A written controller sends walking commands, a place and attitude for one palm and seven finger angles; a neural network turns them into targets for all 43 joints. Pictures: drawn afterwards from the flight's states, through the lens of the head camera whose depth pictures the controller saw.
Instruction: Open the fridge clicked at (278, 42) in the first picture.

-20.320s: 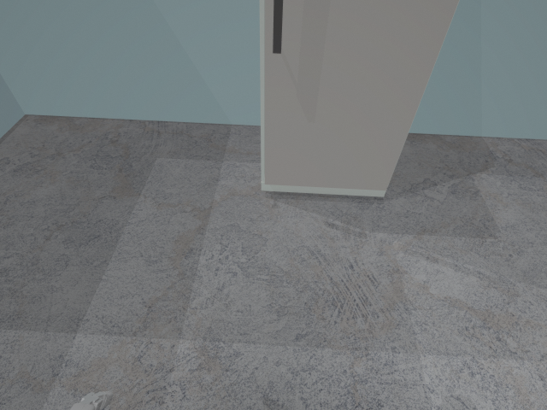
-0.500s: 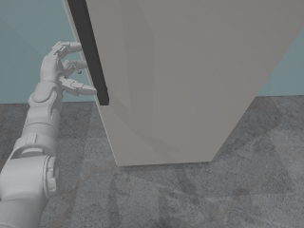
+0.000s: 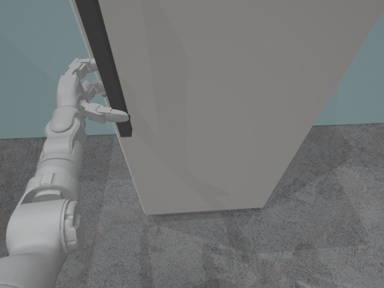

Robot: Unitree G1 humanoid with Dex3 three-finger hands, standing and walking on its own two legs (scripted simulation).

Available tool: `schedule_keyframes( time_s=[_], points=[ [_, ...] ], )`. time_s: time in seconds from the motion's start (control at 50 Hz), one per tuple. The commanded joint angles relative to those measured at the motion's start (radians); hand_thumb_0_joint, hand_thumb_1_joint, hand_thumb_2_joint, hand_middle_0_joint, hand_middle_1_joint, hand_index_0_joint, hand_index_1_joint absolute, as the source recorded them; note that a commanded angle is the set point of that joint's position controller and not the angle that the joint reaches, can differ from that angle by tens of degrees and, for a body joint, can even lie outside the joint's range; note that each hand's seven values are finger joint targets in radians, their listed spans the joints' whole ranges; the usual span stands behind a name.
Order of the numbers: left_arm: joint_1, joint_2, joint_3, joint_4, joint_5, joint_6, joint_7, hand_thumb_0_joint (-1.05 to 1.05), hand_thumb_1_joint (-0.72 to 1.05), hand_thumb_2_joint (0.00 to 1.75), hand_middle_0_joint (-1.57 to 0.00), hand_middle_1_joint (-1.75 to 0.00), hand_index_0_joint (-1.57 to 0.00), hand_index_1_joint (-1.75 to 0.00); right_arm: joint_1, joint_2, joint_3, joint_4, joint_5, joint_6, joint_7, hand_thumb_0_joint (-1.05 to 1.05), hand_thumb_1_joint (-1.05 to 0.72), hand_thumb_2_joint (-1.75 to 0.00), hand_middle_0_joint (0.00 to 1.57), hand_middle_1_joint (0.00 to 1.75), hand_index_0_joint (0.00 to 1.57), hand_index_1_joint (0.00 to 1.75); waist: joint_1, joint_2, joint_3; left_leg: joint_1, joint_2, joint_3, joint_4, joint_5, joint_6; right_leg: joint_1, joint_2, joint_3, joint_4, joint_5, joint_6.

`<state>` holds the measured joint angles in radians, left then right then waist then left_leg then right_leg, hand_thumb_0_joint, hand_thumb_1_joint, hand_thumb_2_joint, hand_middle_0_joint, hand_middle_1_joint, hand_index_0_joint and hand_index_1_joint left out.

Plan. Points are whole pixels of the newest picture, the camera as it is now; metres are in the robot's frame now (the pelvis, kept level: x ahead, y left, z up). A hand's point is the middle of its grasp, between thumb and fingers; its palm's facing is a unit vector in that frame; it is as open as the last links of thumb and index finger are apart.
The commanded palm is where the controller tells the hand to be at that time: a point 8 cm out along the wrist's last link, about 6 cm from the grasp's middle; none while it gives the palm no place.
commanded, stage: feel for the door with the fingertips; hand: left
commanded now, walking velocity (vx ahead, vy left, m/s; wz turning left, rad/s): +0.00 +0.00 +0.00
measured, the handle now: (101, 36) +0.52 +0.17 +0.26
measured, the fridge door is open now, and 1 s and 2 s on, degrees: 0 0 0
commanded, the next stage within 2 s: slide the fingers in behind the handle in 0.22 s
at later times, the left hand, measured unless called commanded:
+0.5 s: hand (106, 90) +0.48 +0.17 +0.17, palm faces +0.06 -1.00 -0.01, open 13.7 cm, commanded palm +0.45 +0.22 +0.16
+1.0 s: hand (113, 94) +0.47 +0.16 +0.16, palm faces +0.05 -1.00 -0.01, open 14.0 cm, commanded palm +0.44 +0.21 +0.16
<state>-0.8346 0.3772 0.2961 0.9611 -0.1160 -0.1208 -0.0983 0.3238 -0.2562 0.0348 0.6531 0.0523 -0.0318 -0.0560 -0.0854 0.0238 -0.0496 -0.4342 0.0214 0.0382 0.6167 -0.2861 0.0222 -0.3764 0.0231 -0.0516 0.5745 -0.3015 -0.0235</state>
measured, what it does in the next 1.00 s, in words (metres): stands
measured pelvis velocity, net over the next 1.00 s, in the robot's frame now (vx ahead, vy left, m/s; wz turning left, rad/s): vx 0.00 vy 0.01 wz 0.00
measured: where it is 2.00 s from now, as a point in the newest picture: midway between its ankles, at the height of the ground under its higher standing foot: outside the picture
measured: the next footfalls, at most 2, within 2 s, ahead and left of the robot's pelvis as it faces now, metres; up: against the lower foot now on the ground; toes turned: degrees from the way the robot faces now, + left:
none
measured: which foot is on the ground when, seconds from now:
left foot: down 0.00-1.00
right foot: down 0.00-1.00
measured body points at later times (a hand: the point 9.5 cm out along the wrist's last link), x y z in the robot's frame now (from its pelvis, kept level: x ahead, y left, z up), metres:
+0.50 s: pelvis -0.01 +0.00 +0.00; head +0.04 +0.01 +0.44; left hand +0.47 +0.23 +0.17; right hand +0.03 -0.26 -0.12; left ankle +0.01 +0.10 -0.73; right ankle -0.01 -0.10 -0.73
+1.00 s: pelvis +0.00 +0.01 +0.00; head +0.04 +0.01 +0.45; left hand +0.46 +0.21 +0.16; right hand +0.06 -0.25 -0.12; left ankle +0.01 +0.10 -0.73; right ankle -0.01 -0.10 -0.73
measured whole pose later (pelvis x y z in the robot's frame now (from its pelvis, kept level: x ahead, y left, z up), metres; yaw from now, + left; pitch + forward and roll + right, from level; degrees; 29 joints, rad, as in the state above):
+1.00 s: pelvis +0.00 +0.01 +0.00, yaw +0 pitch +7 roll -1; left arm -0.87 0.33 0.24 0.98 -0.12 -0.16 -0.07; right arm 0.35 -0.26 0.02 0.68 0.05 -0.06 -0.04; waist -0.08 0.03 -0.06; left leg -0.47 0.01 0.04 0.64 -0.30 0.03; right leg -0.41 0.01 -0.05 0.59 -0.31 -0.01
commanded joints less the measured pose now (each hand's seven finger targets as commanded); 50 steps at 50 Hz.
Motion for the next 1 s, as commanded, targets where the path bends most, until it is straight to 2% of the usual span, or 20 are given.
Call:
schedule_keyframes(
  time_s=[0.0, 0.06, 0.1, 0.14, 0.22, 0.26, 0.28, 0.32, 0.38, 0.44, 0.46, 0.48, 0.52, 0.68, 0.7, 0.76, 0.78, 0.88, 0.96, 0.98],
  points=[
    [-0.557, 0.207, -0.013, -0.200, -0.030, -0.091, -0.043, 0.00, -0.50, 0.30, -0.30, -1.20, -0.30, -1.20, 0.049, -0.154, -0.060, -0.077, 0.003, -0.038, -0.018, 0.00, -0.90, -0.90, 0.20, 0.30, 0.20, 0.30, -0.018, 0.021, -0.332, 0.228, -0.017, -0.052, -0.041, 0.212, 0.021, 0.031, 0.003, 0.039, -0.072, 0.290, 0.005],
    [-0.598, 0.155, -0.061, -0.169, -0.047, -0.089, -0.067, 0.00, -0.50, 0.30, -0.30, -1.20, -0.30, -1.20, 0.063, -0.158, -0.063, -0.064, 0.003, -0.043, -0.020, 0.00, -0.90, -0.90, 0.20, 0.30, 0.20, 0.30, -0.042, 0.032, -0.322, 0.250, -0.016, -0.062, -0.032, 0.207, 0.021, -0.014, 0.003, 0.033, -0.076, 0.261, 0.004],
    [-0.606, 0.183, -0.035, -0.133, -0.053, -0.082, -0.069, 0.00, -0.50, 0.30, -0.30, -1.20, -0.30, -1.20, 0.073, -0.166, -0.063, -0.051, 0.002, -0.045, -0.020, 0.00, -0.90, -0.90, 0.20, 0.30, 0.20, 0.30, -0.037, 0.019, -0.319, 0.235, -0.016, -0.071, -0.036, 0.195, 0.020, -0.027, 0.004, 0.032, -0.076, 0.245, 0.005],
    [-0.616, 0.171, -0.036, -0.120, -0.056, -0.078, -0.062, 0.00, -0.50, 0.30, -0.30, -1.20, -0.30, -1.20, 0.079, -0.164, -0.062, -0.048, -0.001, -0.046, -0.017, 0.00, -0.90, -0.90, 0.20, 0.30, 0.20, 0.30, -0.037, 0.018, -0.323, 0.229, -0.018, -0.071, -0.036, 0.197, 0.019, -0.029, 0.003, 0.029, -0.075, 0.244, 0.005],
    [-0.627, 0.248, 0.025, -0.092, -0.036, -0.094, -0.029, 0.00, -0.50, 0.30, -0.30, -1.20, -0.30, -1.20, 0.099, -0.171, -0.062, -0.042, -0.007, -0.045, -0.011, 0.00, -0.90, -0.90, 0.20, 0.30, 0.20, 0.30, -0.028, -0.020, -0.335, 0.187, -0.020, -0.073, -0.033, 0.198, 0.022, -0.005, 0.003, 0.034, -0.063, 0.252, 0.008],
    [-0.633, 0.219, -0.002, -0.120, -0.026, -0.113, -0.022, 0.00, -0.50, 0.30, -0.30, -1.20, -0.30, -1.20, 0.108, -0.167, -0.066, -0.044, -0.010, -0.044, -0.007, 0.00, -0.90, -0.90, 0.20, 0.30, 0.20, 0.30, -0.032, -0.009, -0.367, 0.210, -0.018, -0.074, -0.026, 0.234, 0.021, -0.001, 0.003, 0.028, -0.054, 0.270, 0.007],
    [-0.632, 0.193, -0.022, -0.104, -0.024, -0.113, -0.023, 0.00, -0.50, 0.30, -0.30, -1.20, -0.30, -1.20, 0.102, -0.164, -0.065, -0.043, -0.008, -0.045, -0.005, 0.00, -0.90, -0.90, 0.20, 0.30, 0.20, 0.30, -0.036, 0.004, -0.348, 0.214, -0.016, -0.074, -0.027, 0.220, 0.019, -0.028, 0.007, 0.027, -0.056, 0.256, 0.008],
    [-0.676, 0.201, -0.024, -0.079, -0.018, -0.111, -0.021, 0.00, -0.50, 0.30, -0.30, -1.20, -0.30, -1.20, 0.114, -0.169, -0.065, -0.032, -0.010, -0.047, -0.004, 0.00, -0.90, -0.90, 0.20, 0.30, 0.20, 0.30, -0.054, 0.007, -0.308, 0.198, -0.015, -0.078, -0.029, 0.176, 0.020, -0.065, 0.008, 0.029, -0.066, 0.212, 0.010],
    [-0.645, 0.234, 0.004, -0.085, -0.014, -0.120, -0.024, 0.00, -0.50, 0.30, -0.30, -1.20, -0.30, -1.20, 0.116, -0.174, -0.067, -0.039, -0.011, -0.046, -0.003, 0.00, -0.90, -0.90, 0.20, 0.30, 0.20, 0.30, -0.034, 0.017, -0.348, 0.199, -0.017, -0.078, -0.029, 0.187, 0.019, -0.037, 0.007, 0.030, -0.058, 0.220, 0.005],
    [-0.627, 0.191, -0.023, -0.093, -0.020, -0.120, -0.033, 0.00, -0.50, 0.30, -0.30, -1.20, -0.30, -1.20, 0.111, -0.166, -0.065, -0.046, -0.011, -0.050, 0.000, 0.00, -0.90, -0.90, 0.20, 0.30, 0.20, 0.30, -0.030, 0.059, -0.350, 0.217, -0.016, -0.076, -0.028, 0.179, 0.015, -0.055, 0.009, 0.027, -0.058, 0.205, 0.003],
    [-0.616, 0.189, -0.025, -0.083, -0.024, -0.122, -0.033, 0.00, -0.50, 0.30, -0.30, -1.20, -0.30, -1.20, 0.120, -0.169, -0.066, -0.042, -0.012, -0.049, -0.001, 0.00, -0.90, -0.90, 0.20, 0.30, 0.20, 0.30, -0.037, 0.016, -0.337, 0.206, -0.014, -0.082, -0.027, 0.184, 0.018, -0.046, 0.009, 0.020, -0.059, 0.203, 0.002],
    [-0.590, 0.221, 0.005, -0.063, -0.024, -0.119, -0.033, 0.00, -0.50, 0.30, -0.30, -1.20, -0.30, -1.20, 0.115, -0.172, -0.065, -0.043, -0.010, -0.048, -0.002, 0.00, -0.90, -0.90, 0.20, 0.30, 0.20, 0.30, -0.025, 0.002, -0.321, 0.188, -0.012, -0.081, -0.034, 0.166, 0.017, -0.048, 0.011, 0.023, -0.060, 0.193, 0.003],
    [-0.624, 0.229, 0.004, -0.077, -0.028, -0.114, -0.034, 0.00, -0.50, 0.30, -0.30, -1.20, -0.30, -1.20, 0.114, -0.174, -0.065, -0.046, -0.008, -0.049, -0.005, 0.00, -0.90, -0.90, 0.20, 0.30, 0.20, 0.30, -0.036, -0.005, -0.318, 0.174, -0.014, -0.076, -0.037, 0.138, 0.021, -0.043, 0.009, 0.029, -0.067, 0.181, 0.007],
    [-0.520, 0.153, -0.028, -0.161, -0.041, -0.114, -0.028, 0.00, -0.50, 0.30, -0.30, -1.20, -0.30, -1.20, 0.091, -0.163, -0.067, -0.070, -0.004, -0.057, 0.003, 0.00, -0.90, -0.90, 0.20, 0.30, 0.20, 0.30, -0.005, 0.029, -0.344, 0.226, -0.007, -0.074, -0.040, 0.189, 0.013, -0.037, 0.014, 0.017, -0.055, 0.203, 0.000],
    [-0.548, 0.170, -0.016, -0.165, -0.041, -0.111, -0.021, 0.00, -0.50, 0.30, -0.30, -1.20, -0.30, -1.20, 0.093, -0.165, -0.067, -0.064, -0.006, -0.058, 0.002, 0.00, -0.90, -0.90, 0.20, 0.30, 0.20, 0.30, -0.014, 0.006, -0.329, 0.217, -0.007, -0.076, -0.038, 0.188, 0.015, -0.037, 0.015, 0.017, -0.056, 0.206, 0.002],
    [-0.562, 0.213, 0.018, -0.202, -0.036, -0.114, 0.004, 0.00, -0.50, 0.30, -0.30, -1.20, -0.30, -1.20, 0.092, -0.165, -0.068, -0.067, -0.008, -0.054, -0.001, 0.00, -0.90, -0.90, 0.20, 0.30, 0.20, 0.30, -0.003, -0.010, -0.338, 0.204, -0.008, -0.072, -0.041, 0.197, 0.018, -0.003, 0.012, 0.019, -0.057, 0.218, 0.002],
    [-0.586, 0.214, 0.019, -0.229, -0.030, -0.119, 0.011, 0.00, -0.50, 0.30, -0.30, -1.20, -0.30, -1.20, 0.080, -0.161, -0.066, -0.069, -0.007, -0.056, 0.000, 0.00, -0.90, -0.90, 0.20, 0.30, 0.20, 0.30, -0.006, 0.016, -0.351, 0.219, -0.008, -0.070, -0.042, 0.198, 0.016, -0.009, 0.014, 0.023, -0.054, 0.224, 0.004],
    [-0.582, 0.165, -0.025, -0.236, -0.008, -0.129, 0.029, 0.00, -0.50, 0.30, -0.30, -1.20, -0.30, -1.20, 0.076, -0.154, -0.067, -0.057, -0.008, -0.064, 0.002, 0.00, -0.90, -0.90, 0.20, 0.30, 0.20, 0.30, -0.014, 0.058, -0.348, 0.265, -0.003, -0.079, -0.034, 0.241, 0.009, -0.046, 0.016, 0.018, -0.046, 0.233, -0.001],
    [-0.554, 0.117, -0.051, -0.223, -0.026, -0.103, 0.022, 0.00, -0.50, 0.30, -0.30, -1.20, -0.30, -1.20, 0.081, -0.157, -0.073, -0.059, -0.007, -0.062, 0.003, 0.00, -0.90, -0.90, 0.20, 0.30, 0.20, 0.30, -0.014, 0.008, -0.372, 0.279, -0.002, -0.081, -0.030, 0.277, 0.007, -0.023, 0.016, 0.012, -0.047, 0.262, -0.002],
    [-0.568, 0.110, -0.055, -0.239, -0.030, -0.100, 0.020, 0.00, -0.50, 0.30, -0.30, -1.20, -0.30, -1.20, 0.072, -0.155, -0.071, -0.057, -0.005, -0.061, 0.004, 0.00, -0.90, -0.90, 0.20, 0.30, 0.20, 0.30, -0.015, 0.031, -0.377, 0.294, 0.000, -0.082, -0.031, 0.303, 0.005, -0.027, 0.016, 0.012, -0.043, 0.284, -0.002]
  ],
)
